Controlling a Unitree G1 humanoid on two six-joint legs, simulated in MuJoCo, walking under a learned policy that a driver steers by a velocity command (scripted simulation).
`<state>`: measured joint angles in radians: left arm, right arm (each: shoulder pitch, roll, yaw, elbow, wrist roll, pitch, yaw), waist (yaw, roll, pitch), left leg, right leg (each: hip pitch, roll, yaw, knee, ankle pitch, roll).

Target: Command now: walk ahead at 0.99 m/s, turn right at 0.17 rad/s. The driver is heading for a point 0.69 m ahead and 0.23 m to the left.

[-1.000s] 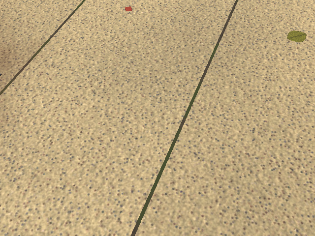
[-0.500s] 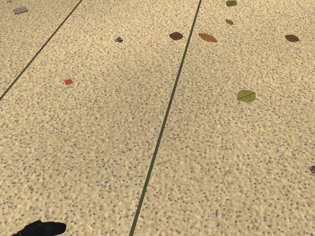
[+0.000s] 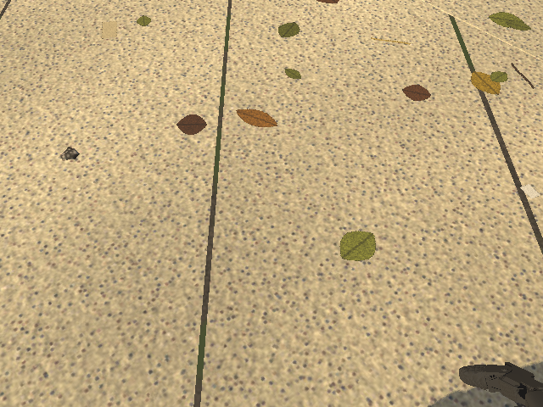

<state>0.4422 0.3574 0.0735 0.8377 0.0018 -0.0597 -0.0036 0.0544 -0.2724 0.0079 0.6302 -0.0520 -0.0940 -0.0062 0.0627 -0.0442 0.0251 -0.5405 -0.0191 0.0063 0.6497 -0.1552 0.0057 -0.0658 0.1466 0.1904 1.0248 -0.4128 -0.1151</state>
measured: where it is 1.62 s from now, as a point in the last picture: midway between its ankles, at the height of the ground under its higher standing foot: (246, 236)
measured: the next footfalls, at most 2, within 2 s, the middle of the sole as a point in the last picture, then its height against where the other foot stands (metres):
right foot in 0.32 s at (344, 390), level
left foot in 0.72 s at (223, 254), level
